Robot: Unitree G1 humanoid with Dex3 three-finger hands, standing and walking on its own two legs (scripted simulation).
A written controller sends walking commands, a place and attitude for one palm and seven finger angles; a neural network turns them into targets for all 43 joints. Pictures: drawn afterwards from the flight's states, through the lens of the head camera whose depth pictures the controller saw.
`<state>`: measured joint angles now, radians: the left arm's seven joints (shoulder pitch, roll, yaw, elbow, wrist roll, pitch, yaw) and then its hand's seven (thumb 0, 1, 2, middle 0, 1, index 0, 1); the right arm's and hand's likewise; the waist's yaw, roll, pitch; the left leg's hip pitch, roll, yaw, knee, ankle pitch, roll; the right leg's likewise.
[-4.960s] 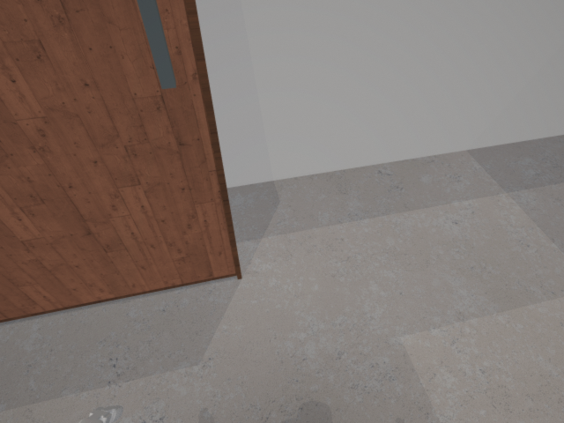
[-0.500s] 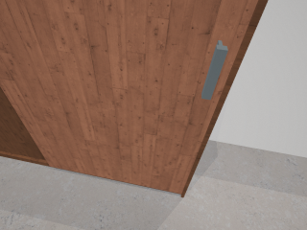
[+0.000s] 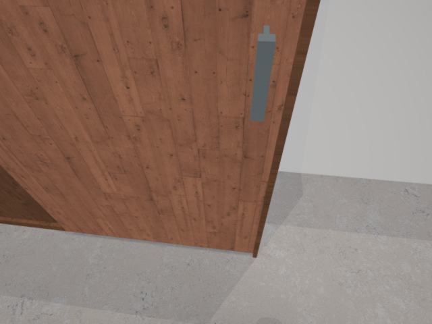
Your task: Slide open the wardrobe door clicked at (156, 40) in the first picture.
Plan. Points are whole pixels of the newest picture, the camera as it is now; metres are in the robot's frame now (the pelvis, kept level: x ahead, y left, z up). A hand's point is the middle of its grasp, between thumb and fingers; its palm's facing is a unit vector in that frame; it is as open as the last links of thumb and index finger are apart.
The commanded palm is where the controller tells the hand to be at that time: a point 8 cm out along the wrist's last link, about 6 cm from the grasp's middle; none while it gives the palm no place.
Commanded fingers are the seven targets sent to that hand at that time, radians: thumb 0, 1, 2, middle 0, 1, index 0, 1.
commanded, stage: come to a stop and stand still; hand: right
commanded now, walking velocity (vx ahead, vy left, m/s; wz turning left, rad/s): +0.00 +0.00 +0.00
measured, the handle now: (261, 75) +0.51 -0.07 +0.21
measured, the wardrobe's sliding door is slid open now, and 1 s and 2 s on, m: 0.00 0.00 0.00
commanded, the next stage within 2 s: look again from close up in 0.14 s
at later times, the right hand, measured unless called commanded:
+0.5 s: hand out of the picture +0.02 -0.21 -0.16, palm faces +0.02 +0.96 -0.28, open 7.4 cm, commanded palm none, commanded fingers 0.00 -0.90 -0.90 0.20 0.30 0.20 0.30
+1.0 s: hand out of the picture -0.04 -0.23 -0.17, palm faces +0.00 +0.96 -0.28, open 7.4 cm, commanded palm none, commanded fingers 0.00 -0.90 -0.90 0.20 0.30 0.20 0.30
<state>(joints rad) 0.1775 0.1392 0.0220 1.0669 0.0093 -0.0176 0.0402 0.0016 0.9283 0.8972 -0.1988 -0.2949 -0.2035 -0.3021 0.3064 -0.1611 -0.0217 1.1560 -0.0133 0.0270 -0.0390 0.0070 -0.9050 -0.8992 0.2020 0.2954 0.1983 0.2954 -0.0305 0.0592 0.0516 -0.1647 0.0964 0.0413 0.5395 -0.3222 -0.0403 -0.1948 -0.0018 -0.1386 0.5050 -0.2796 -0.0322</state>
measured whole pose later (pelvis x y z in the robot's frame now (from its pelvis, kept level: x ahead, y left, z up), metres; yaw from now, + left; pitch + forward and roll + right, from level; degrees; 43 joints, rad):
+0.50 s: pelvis -0.03 +0.00 +0.00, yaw -1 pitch -3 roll +0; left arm 0.30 0.23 0.04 1.01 0.02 0.00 0.02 0.01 0.91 0.90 -0.20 -0.30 -0.20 -0.30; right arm 0.27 -0.25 -0.01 0.99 -0.02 0.00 -0.03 0.01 -0.90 -0.90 0.20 0.30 0.20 0.30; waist 0.02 0.00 0.00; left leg -0.17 0.06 0.07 0.53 -0.30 -0.03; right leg -0.24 -0.04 -0.10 0.56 -0.26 -0.02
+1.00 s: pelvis -0.07 +0.00 +0.00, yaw -2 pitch -2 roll +1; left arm 0.28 0.29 0.03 1.03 0.01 0.00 -0.01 0.01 0.91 0.90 -0.20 -0.30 -0.20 -0.30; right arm 0.28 -0.31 0.00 1.01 -0.02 0.00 -0.01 0.01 -0.90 -0.90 0.21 0.30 0.20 0.30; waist 0.01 0.02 0.01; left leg -0.22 0.05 0.07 0.45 -0.21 -0.02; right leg -0.29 -0.02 -0.09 0.48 -0.16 -0.04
